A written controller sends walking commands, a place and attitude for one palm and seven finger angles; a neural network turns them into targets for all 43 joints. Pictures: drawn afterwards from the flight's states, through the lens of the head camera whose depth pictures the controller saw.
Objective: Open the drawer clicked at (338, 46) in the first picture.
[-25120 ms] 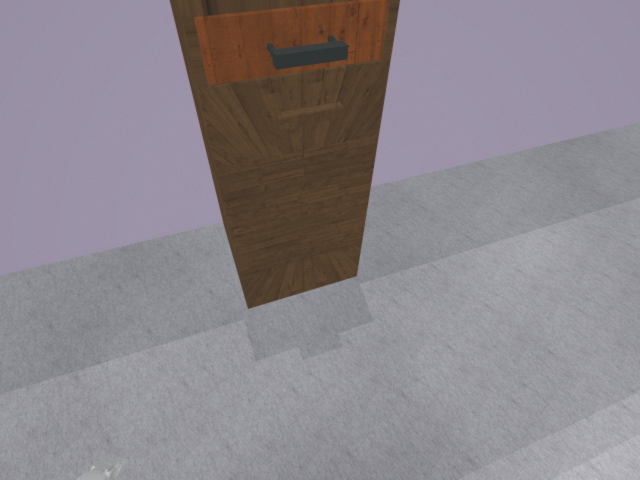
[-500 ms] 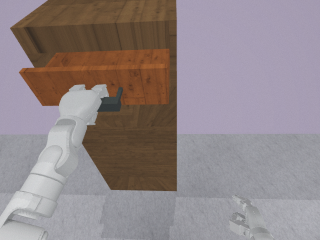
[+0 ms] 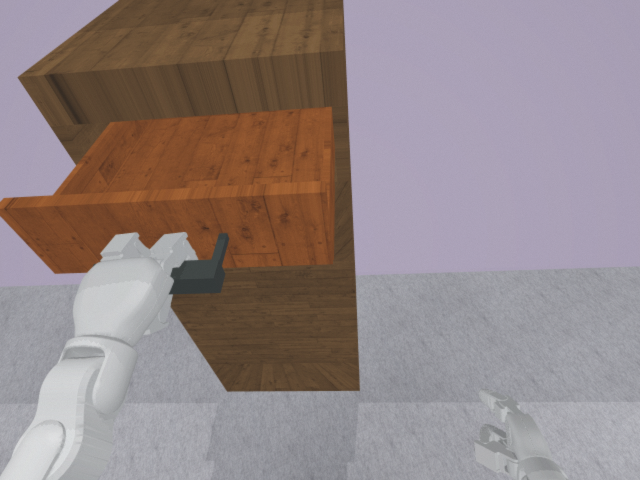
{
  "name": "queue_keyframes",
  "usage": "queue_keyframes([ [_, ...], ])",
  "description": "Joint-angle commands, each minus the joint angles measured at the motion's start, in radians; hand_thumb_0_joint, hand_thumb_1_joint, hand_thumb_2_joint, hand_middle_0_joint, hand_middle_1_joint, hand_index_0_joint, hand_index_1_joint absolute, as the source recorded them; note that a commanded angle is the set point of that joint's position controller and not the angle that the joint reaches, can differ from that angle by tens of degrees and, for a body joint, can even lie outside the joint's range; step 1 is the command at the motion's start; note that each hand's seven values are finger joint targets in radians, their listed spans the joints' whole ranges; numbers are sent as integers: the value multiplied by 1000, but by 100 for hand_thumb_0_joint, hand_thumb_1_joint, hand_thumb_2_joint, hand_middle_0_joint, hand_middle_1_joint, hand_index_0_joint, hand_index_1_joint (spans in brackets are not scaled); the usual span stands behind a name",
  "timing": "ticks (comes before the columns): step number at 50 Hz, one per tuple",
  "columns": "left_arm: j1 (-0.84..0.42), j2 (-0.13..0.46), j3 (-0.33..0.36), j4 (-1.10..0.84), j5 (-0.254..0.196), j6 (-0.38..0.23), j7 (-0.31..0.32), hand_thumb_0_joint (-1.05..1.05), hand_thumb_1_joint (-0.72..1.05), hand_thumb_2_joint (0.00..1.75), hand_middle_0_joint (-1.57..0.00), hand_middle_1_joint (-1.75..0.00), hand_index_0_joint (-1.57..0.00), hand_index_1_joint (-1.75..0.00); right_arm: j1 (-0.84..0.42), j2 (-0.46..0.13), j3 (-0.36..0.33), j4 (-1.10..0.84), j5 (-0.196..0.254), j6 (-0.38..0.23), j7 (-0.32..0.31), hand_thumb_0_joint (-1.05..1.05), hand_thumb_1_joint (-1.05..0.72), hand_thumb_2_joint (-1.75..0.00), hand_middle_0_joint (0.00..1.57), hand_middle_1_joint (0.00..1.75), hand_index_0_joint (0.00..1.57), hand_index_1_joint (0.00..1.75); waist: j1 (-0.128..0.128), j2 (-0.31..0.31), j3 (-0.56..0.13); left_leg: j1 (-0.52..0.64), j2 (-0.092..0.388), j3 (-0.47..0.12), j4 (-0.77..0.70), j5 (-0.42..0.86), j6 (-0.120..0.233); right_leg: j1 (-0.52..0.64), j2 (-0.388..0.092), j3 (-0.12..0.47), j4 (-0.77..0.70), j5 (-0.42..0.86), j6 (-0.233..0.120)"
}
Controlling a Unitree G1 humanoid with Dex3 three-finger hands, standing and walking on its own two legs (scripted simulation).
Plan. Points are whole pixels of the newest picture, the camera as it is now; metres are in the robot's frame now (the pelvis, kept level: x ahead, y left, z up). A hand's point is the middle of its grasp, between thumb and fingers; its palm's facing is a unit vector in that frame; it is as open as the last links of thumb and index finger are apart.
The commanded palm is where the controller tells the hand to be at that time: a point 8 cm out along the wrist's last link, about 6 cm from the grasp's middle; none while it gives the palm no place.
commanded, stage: pull the drawer open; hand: left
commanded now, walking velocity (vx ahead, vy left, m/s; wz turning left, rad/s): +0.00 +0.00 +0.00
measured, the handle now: (163, 261) +0.32 +0.22 +0.15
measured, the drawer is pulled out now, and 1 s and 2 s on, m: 0.18 0.30 0.30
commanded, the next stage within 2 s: open the thumb to release the handle in 0.82 s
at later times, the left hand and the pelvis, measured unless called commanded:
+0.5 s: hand (123, 398) +0.17 +0.20 +0.13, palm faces +0.09 -0.14 -0.99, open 6.0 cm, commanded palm +0.10 +0.22 +0.18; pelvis -0.01 -0.01 +0.00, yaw -1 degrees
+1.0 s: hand (102, 422) +0.14 +0.21 +0.13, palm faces +0.11 -0.07 -0.99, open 6.0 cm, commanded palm +0.11 +0.22 +0.18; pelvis -0.03 -0.01 -0.01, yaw +0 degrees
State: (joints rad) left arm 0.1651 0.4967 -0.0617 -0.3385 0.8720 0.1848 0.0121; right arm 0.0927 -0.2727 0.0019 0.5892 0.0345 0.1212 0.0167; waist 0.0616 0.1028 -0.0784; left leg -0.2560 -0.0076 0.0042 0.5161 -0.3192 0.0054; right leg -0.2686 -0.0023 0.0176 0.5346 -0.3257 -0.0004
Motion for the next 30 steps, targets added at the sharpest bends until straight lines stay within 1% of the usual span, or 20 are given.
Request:
queue_keyframes([
  [1, -93, 178, 181, -250, 4, 29, 43, 0, 90, 90, -40, -135, -40, -135, -178, -66, -18, -174, -2, -50, 5, 0, -90, -90, 20, 30, 20, 30, 31, -70, -215, 96, -8, 22, -10, 571, 20, 153, 28, -56, -26, 497, -14],
  [3, -34, 183, 192, -276, 5, 30, 38, 0, 90, 90, -40, -135, -40, -135, -193, -64, -10, -182, -4, -43, 7, 0, -90, -90, 20, 30, 20, 30, 41, -78, -206, 91, -9, 26, -16, 550, 19, 159, 28, -56, -28, 487, -12],
  [4, -24, 207, 216, -298, -8, 27, 36, 0, 90, 90, -40, -135, -40, -135, -205, -70, -8, -182, -2, -44, 7, 0, -90, -90, 20, 30, 20, 30, 43, -71, -203, 94, -6, 26, -13, 542, 16, 170, 28, -53, -32, 490, -15],
  [5, -8, 152, 167, -317, 5, 25, 31, 0, 90, 90, -40, -135, -40, -135, -203, -53, 1, -191, -7, -45, 12, 0, -90, -90, 20, 30, 20, 30, 45, -63, -214, 98, -8, 27, -12, 561, 20, 165, 25, -58, -25, 491, -12],
  [8, 63, 155, 179, -343, -4, 21, 27, 0, 90, 90, -40, -135, -40, -135, -215, -57, 4, -196, -7, -35, 14, 0, -90, -90, 20, 30, 20, 30, 45, -74, -175, 89, -2, 31, -22, 539, 17, 159, 28, -62, -35, 486, -6],
  [9, 78, 185, 210, -359, -20, 24, 28, 0, 90, 90, -40, -135, -40, -135, -226, -64, 3, -200, 0, -40, 12, 0, -90, -90, 20, 30, 20, 30, 45, -55, -170, 93, 2, 32, -16, 511, 13, 159, 32, -57, -42, 469, -9],
  [10, 76, 148, 176, -370, 0, 21, 28, 0, 90, 90, -40, -135, -40, -135, -216, -49, 14, -201, -9, -41, 18, 0, -90, -90, 20, 30, 20, 30, 49, -54, -180, 87, -2, 31, -19, 525, 15, 159, 28, -63, -36, 463, -10],
  [11, 116, 145, 181, -372, -8, 14, 29, 0, 90, 90, -40, -135, -40, -135, -215, -51, 7, -198, -8, -39, 19, 0, -90, -90, 20, 30, 20, 30, 45, -61, -170, 92, 4, 27, -22, 539, 15, 164, 29, -65, -40, 477, -8],
  [13, 164, 155, 192, -418, -6, 10, 37, 0, 90, 90, -40, -135, -40, -135, -214, -62, 10, -215, -9, -38, 21, 0, -90, -90, 20, 30, 20, 30, 52, -48, -178, 88, 7, 34, -18, 532, 14, 164, 25, -63, -40, 482, -3],
  [14, 224, 185, 236, -421, -21, 14, 43, 0, 90, 90, -40, -135, -40, -135, -226, -67, 9, -220, 1, -42, 21, 0, -90, -90, 20, 30, 20, 30, 60, -48, -171, 78, 12, 34, -11, 518, 9, 170, 30, -58, -41, 477, -5],
  [15, 256, 127, 185, -433, -13, 11, 42, 0, 90, 90, -40, -135, -40, -135, -212, -56, 17, -227, -4, -43, 25, 0, -90, -90, 20, 30, 20, 30, 59, -56, -170, 72, 8, 41, -12, 511, 13, 163, 22, -67, -36, 467, -2],
  [16, 259, 144, 199, -439, -17, 4, 46, 0, 90, 90, -40, -135, -40, -135, -207, -62, 12, -219, -3, -40, 24, 0, -90, -90, 20, 30, 20, 30, 50, -59, -154, 71, 14, 39, -18, 503, 11, 155, 25, -68, -43, 462, 0],
  [19, 352, 190, 260, -477, -27, 8, 70, 0, 90, 90, -40, -135, -40, -135, -224, -78, 13, -241, 3, -45, 22, 0, -90, -90, 20, 30, 20, 30, 65, -42, -146, 47, 18, 43, -10, 438, 6, 155, 27, -56, -45, 433, 0],
  [20, 385, 153, 234, -479, -21, 5, 73, 0, 90, 90, -40, -135, -40, -135, -206, -66, 20, -246, -1, -46, 25, 0, -90, -90, 20, 30, 20, 30, 68, -56, -139, 32, 14, 47, -13, 431, 9, 150, 18, -65, -38, 421, 2],
  [21, 390, 165, 245, -468, -28, 0, 76, 0, 90, 90, -40, -135, -40, -135, -205, -72, 14, -237, 1, -44, 23, 0, -90, -90, 20, 30, 20, 30, 57, -59, -107, 24, 16, 48, -17, 406, 9, 135, 20, -62, -47, 414, 5],
  [24, 469, 220, 317, -504, -42, 1, 100, 0, 90, 90, -40, -135, -40, -135, -219, -90, 10, -257, 8, -48, 15, 0, -90, -90, 20, 30, 20, 30, 73, -54, -114, 14, 23, 49, -3, 365, 5, 133, 21, -48, -45, 390, 7],
  [25, 480, 170, 268, -518, -33, -1, 101, 0, 90, 90, -40, -135, -40, -135, -201, -75, 18, -264, 1, -49, 17, 0, -90, -90, 20, 30, 20, 30, 73, -51, -120, 8, 16, 50, -6, 361, 9, 129, 12, -57, -38, 372, 7],
  [27, 525, 190, 298, -512, -41, -15, 111, 0, 90, 90, -40, -135, -40, -135, -189, -88, 6, -259, 2, -49, 14, 0, -90, -90, 20, 30, 20, 30, 67, -66, -88, -8, 20, 52, -5, 337, 8, 106, 16, -53, -43, 355, 11],
  [29, 572, 195, 310, -545, -56, -12, 122, 0, 90, 90, -40, -135, -40, -135, -206, -94, 3, -274, 10, -57, 14, 0, -90, -90, 20, 30, 20, 30, 72, -30, -95, 4, 25, 53, 8, 310, 5, 93, 19, -45, -50, 323, 11],
  [30, 572, 186, 301, -554, -48, -19, 127, 0, 90, 90, -40, -135, -40, -135, -180, -83, 10, -275, 4, -60, 14, 0, -90, -90, 20, 30, 20, 30, 72, -55, -103, -9, 20, 54, 9, 310, 8, 93, 11, -51, -42, 313, 12],
])
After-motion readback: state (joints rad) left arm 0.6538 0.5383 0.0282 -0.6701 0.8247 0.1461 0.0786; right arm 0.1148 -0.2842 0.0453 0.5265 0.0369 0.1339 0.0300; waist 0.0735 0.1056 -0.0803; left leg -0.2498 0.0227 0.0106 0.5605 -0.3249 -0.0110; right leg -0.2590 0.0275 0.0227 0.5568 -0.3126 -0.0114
